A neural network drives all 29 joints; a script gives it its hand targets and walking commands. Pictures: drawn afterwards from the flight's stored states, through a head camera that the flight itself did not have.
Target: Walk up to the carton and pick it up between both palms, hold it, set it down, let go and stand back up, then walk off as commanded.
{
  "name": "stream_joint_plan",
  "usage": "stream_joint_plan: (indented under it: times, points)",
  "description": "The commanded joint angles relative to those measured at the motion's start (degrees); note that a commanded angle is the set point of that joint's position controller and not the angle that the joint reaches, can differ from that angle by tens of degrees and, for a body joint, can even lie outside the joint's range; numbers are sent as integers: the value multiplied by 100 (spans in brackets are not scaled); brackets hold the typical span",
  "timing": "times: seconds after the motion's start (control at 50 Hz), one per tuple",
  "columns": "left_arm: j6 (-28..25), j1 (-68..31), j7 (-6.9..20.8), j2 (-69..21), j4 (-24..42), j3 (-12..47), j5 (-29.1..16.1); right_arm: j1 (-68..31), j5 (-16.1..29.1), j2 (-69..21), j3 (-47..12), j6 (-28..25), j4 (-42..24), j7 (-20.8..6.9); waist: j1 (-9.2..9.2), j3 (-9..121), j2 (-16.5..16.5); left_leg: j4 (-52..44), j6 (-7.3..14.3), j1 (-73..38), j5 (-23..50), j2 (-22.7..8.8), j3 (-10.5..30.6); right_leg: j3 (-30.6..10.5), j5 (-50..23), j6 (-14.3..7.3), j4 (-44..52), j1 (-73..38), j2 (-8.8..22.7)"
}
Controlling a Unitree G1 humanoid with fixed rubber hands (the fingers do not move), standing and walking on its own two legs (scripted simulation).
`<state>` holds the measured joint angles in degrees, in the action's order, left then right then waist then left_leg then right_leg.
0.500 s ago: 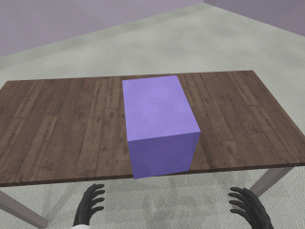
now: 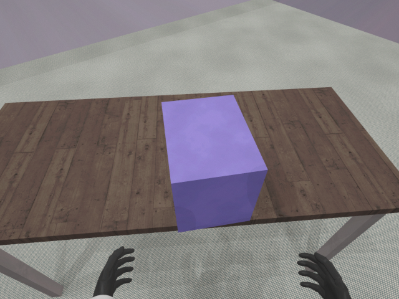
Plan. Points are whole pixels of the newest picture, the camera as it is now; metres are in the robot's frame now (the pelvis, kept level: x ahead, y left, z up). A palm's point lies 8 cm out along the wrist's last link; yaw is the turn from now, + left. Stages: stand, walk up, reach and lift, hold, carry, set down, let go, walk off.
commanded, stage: set down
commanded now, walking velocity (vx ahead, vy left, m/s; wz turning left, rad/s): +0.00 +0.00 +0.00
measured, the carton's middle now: (206, 162) +0.43 +0.03 +0.01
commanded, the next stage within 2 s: let go in 0.56 s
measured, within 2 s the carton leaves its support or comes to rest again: neither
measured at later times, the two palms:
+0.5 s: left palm (106, 291) +0.16 +0.22 -0.07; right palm out of the picture +0.17 -0.22 -0.08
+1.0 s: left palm (104, 287) +0.17 +0.23 -0.08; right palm (325, 297) +0.17 -0.22 -0.08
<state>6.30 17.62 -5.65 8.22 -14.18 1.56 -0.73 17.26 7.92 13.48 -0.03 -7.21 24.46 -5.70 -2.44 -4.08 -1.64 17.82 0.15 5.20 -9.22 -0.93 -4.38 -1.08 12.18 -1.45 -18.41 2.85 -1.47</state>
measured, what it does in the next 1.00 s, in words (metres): stands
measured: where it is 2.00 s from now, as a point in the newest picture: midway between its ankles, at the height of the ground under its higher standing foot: outside the picture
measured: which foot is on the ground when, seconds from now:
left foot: down 0.00-1.00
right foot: down 0.00-1.00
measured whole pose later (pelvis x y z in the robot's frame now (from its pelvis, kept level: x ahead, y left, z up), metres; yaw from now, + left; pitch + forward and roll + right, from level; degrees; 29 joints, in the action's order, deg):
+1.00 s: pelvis +0.01 +0.00 +0.00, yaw +1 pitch -4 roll +0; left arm 7.2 10.5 0.4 10.7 -28.5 -0.8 0.7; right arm 8.8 0.7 10.9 0.4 -13.2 41.9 -0.8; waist -0.3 -5.2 -0.9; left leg 22.4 0.4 5.8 -12.4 -1.0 -3.4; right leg 0.2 14.2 -1.1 -20.3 1.9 -1.3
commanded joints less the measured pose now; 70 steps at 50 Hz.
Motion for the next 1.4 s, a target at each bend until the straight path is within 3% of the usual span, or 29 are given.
stream_joint_plan:
  times: [0.0, 0.14, 0.2, 0.26, 0.3, 0.34, 0.38, 0.46, 0.5, 0.52, 0.58, 0.64, 0.68, 0.76, 0.98, 1.0, 1.04, 1.06, 1.08, 1.1, 1.14, 1.16, 1.2, 1.22, 1.24, 1.28, 1.3, 1.34, 1.38]
  points:
    - [-83, -119, 70, 309, 268, -116, -6, -287, -109, 683, 161, -132, -161, 88, -17, 168, 31, 51, -215, -856, 996, -20, 62, 2, -369, -84, 468, 1169, 141]
    - [-129, -376, 38, 446, 719, -102, 1, -613, -145, 723, 272, -396, -177, 80, -18, 567, 233, 188, -234, -838, 1264, -37, 109, 123, -733, -128, 288, 989, 70]
    - [-125, -412, 204, 496, 206, -224, -73, -633, -306, 634, 174, -367, 116, 193, -5, 464, -130, 225, -194, -835, 1270, -10, 59, 51, -842, -57, 365, 1055, 104]
    - [-51, -607, 327, 710, -209, -210, -70, -693, -559, 468, 203, -327, 418, 341, 121, 316, -125, 214, -150, -711, 845, 51, 32, -8, -602, -36, 356, 1006, 196]
    - [-105, -521, 268, 657, 269, -225, -44, -684, -307, 511, 203, -392, 235, 297, 45, 493, 167, 229, -189, -907, 1087, 16, 29, 48, -752, -56, 322, 1124, 150]
    - [22, -639, 383, 696, -270, -111, -39, -608, -501, 306, 172, -359, 766, 377, 253, 273, 185, 254, -168, -838, 837, 40, 22, 10, -583, -31, 430, 1169, 235]
    - [-99, -732, 355, 715, 110, -238, -11, -736, -391, 393, 198, -460, 517, 385, 155, 610, 287, 334, -205, -911, 1117, -4, 96, 115, -785, -39, 270, 1151, 168]
    - [65, -644, 538, 843, -851, -406, 99, -704, -638, 252, 57, -409, 1023, 476, 199, 212, -49, 352, -132, -792, 995, 97, 40, -20, -1055, 4, 381, 1018, 288]
    - [-20, -836, 583, 920, -659, -455, 30, -810, -638, 152, 27, -502, 711, 551, 107, 520, -91, 391, -118, -823, 1012, 96, 47, 29, -1262, 96, 287, 929, 278]
    - [-9, -917, 624, 943, -900, -487, 106, -782, -759, 201, 62, -555, 911, 594, 235, 312, -133, 448, -113, -747, 1132, 130, 58, 11, -1413, 106, 302, 880, 293]
    - [-125, -926, 542, 925, -408, -460, 62, -912, -642, 214, 186, -664, 688, 552, 193, 675, 152, 464, -180, -991, 1311, 52, 93, 96, -1334, 44, 222, 920, 243]
    - [-56, -964, 614, 878, -786, -403, 59, -941, -742, 199, 175, -670, 1007, 573, 203, 514, 109, 429, -198, -1005, 1277, 56, 103, 111, -1179, 12, 315, 966, 228]
    - [-113, -964, 582, 879, -414, -402, 61, -1017, -637, 194, 214, -811, 971, 574, 183, 695, 462, 588, -290, -1221, 1771, 52, 131, 175, -1479, 7, 268, 1121, 209]
    - [-46, -903, 607, 808, -777, -441, 101, -1031, -776, 320, 224, -757, 1068, 540, 139, 644, -22, 533, -203, -1193, 1598, 7, 122, 219, -1289, -5, 260, 997, 136]
    - [-75, -972, 566, 770, -651, -397, 141, -965, -663, 357, 269, -709, 1342, 531, 331, 551, 278, 562, -286, -1237, 1588, -1, 210, 169, -1017, -12, 280, 1143, 148]
    - [-73, -962, 532, 719, -497, -315, 85, -1150, -682, 312, 285, -746, 1182, 494, 228, 551, 349, 505, -297, -1219, 1564, -40, 192, 251, -1000, -46, 256, 1118, 125]
    - [-35, -975, 500, 698, -605, -394, 256, -1084, -650, 365, 229, -702, 1492, 434, 278, 464, 429, 593, -294, -1242, 1739, -46, 243, 229, -878, -71, 267, 1233, 133]
    - [-326, -782, 442, 1920, -1385, -792, 296, -657, -1079, 1895, 615, -205, 1627, 617, 165, 695, 51, 613, 64, 32, 1632, -541, 641, -226, -648, 48, -394, 710, 511]
    - [-431, -748, 449, 2006, -1472, -806, 229, -936, -1115, 1638, 545, 56, 1684, 664, 75, 118, -171, 566, 199, 433, 1213, -602, 685, -270, -575, 85, -267, 837, 618]
    - [-523, -713, 497, 1856, -1489, -817, 141, -953, -1026, 1384, 517, 155, 1451, 602, 117, 1046, -72, 605, 244, 24, 1015, -629, 612, -177, -275, 92, -273, 542, 619]
    - [-706, -814, 512, 1768, -1750, -768, 179, -1014, -952, 1227, 450, 175, 1548, 623, 143, 540, 368, 459, 241, 548, 579, -571, 703, -426, -195, 15, -297, 754, 738]
    - [-768, -856, 543, 1580, -1860, -730, 324, -998, -978, 1439, 500, 201, 1681, 614, 101, 596, 210, 488, 202, 377, 255, -602, 674, -449, -71, -25, -197, 798, 730]
    - [-796, -1144, 583, 1571, -2009, -646, 300, -968, -937, 1456, 434, 178, 1764, 519, 150, 343, 6, 429, 302, 824, 376, -587, 832, -468, -343, -118, -272, 729, 722]
    - [-771, -1088, 616, 1774, -2176, -683, 243, -945, -966, 1499, 437, 189, 1742, 463, 137, 717, 249, 523, 306, 557, 550, -577, 746, -501, -407, -102, -359, 562, 723]
    - [-820, -1047, 597, 1892, -2247, -676, 238, -1094, -975, 1496, 432, 185, 1823, 433, 60, 612, -58, 566, 320, 573, 512, -643, 849, -532, -418, -156, -270, 648, 775]
    - [-811, -1010, 601, 1835, -2481, -615, 212, -862, -873, 1453, 408, 203, 1951, 417, 162, 798, 240, 622, 316, 274, 439, -636, 733, -560, -372, -138, -169, 842, 799]
    - [-862, -1220, 640, 1997, -2580, -651, 255, -883, -901, 1411, 350, 262, 2048, 469, 226, 778, -147, 647, 376, 305, 456, -636, 776, -518, -376, -160, -203, 761, 751]
    - [-895, -1099, 669, 1985, -2818, -588, 241, -1073, -941, 1650, 350, 312, 2045, 445, 175, 559, 378, 447, 388, 460, 519, -705, 870, -411, -505, -106, -210, 712, 728]
    - [-835, -1095, 617, 2196, -3013, -566, 214, -966, -928, 1907, 422, 369, 2205, 483, 205, 472, 538, 407, 335, 349, 678, -630, 822, -510, -469, -98, -131, 705, 736]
